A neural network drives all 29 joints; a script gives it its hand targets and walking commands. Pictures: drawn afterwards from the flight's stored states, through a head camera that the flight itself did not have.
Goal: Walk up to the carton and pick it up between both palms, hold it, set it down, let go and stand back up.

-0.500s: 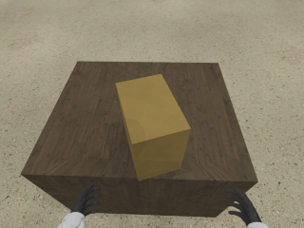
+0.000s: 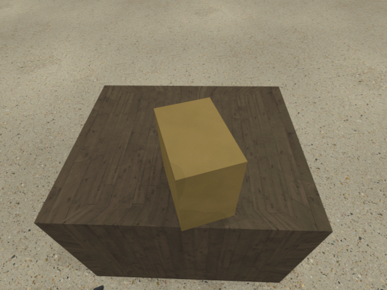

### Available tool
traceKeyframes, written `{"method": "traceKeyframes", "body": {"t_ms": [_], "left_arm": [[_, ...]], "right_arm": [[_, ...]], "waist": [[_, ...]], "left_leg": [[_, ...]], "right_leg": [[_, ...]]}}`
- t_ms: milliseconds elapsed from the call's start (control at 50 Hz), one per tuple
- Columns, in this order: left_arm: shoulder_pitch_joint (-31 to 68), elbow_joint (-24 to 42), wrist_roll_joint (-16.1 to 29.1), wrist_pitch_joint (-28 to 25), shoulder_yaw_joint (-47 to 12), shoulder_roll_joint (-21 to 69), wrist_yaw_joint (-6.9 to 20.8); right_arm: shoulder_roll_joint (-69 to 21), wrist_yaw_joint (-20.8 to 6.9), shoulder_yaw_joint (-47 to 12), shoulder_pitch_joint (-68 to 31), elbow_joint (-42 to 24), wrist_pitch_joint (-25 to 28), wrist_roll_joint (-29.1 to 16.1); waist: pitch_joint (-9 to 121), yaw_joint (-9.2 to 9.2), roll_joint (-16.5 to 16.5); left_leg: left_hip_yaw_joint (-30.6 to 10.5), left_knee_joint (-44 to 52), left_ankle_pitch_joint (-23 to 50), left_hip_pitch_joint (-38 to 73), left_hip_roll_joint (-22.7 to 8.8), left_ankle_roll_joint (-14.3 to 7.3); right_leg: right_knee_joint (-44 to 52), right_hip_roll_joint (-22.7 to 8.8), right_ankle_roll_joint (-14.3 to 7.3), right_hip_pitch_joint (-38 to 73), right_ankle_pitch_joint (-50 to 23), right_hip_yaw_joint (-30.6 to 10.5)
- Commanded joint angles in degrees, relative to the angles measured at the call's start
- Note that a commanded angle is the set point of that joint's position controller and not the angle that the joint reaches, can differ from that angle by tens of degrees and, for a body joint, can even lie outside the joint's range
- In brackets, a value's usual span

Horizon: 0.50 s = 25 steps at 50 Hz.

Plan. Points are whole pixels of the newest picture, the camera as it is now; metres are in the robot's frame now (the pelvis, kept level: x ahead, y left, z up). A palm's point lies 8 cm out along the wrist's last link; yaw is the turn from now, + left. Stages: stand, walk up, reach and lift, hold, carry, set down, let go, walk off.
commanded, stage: stand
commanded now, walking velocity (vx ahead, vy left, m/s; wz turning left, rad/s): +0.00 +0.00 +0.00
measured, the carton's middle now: (195, 164) +0.44 +0.02 -0.05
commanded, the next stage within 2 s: none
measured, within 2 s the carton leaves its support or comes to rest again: neither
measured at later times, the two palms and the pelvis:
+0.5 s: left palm out of the picture +0.01 +0.28 -0.13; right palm out of the picture +0.01 -0.23 -0.11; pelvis -0.02 +0.03 +0.00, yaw +0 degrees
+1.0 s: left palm out of the picture +0.01 +0.28 -0.13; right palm out of the picture +0.02 -0.22 -0.11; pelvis -0.01 +0.03 +0.00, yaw +1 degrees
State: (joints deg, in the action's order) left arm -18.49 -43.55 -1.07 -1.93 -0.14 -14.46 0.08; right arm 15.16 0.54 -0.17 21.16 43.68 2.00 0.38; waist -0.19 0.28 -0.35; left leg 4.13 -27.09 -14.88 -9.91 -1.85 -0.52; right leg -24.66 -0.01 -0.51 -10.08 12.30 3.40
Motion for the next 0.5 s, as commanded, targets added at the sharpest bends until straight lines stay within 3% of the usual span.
{"method": "traceKeyframes", "body": {"t_ms": [0,220,340,480], "left_arm": [[0.7,3.7,0.2,-1.0,1.2,-7.5,-0.4],[-1.8,0.8,0.1,-0.4,0.0,-7.2,-0.7],[-3.5,-0.4,-0.1,-0.1,-0.1,-7.0,-0.7],[-4.6,-1.7,-0.1,0.0,-0.2,-6.7,-1.0]], "right_arm": [[6.7,0.2,1.6,1.5,-3.9,1.1,-0.1],[6.8,0.3,1.0,4.5,-3.6,0.7,-0.3],[7.1,0.3,1.1,5.0,-3.7,0.4,-0.2],[6.9,0.4,1.2,5.4,-3.7,0.1,-0.2]], "waist": [[-2.6,-0.02,0.7],[-4.3,-0.19,0.5],[-4.7,-0.47,-1.3],[-5.1,-0.17,-0.1]], "left_leg": [[-6.2,5.7,1.2,-4.2,-4.8,-0.7],[-7.5,8.0,-3.0,-7.3,-4.7,-1.2],[-9.0,10.7,-8.6,-9.4,-5.2,-1.9],[-9.0,10.3,-6.4,-8.4,-4.9,-1.9]], "right_leg": [[5.1,-6.0,-0.6,-0.8,-2.3,-7.8],[3.8,-5.8,0.4,-1.6,1.3,-7.0],[2.3,-5.4,0.9,-1.3,2.7,-6.4],[2.5,-5.7,1.2,-2.3,2.1,-6.5]]}}
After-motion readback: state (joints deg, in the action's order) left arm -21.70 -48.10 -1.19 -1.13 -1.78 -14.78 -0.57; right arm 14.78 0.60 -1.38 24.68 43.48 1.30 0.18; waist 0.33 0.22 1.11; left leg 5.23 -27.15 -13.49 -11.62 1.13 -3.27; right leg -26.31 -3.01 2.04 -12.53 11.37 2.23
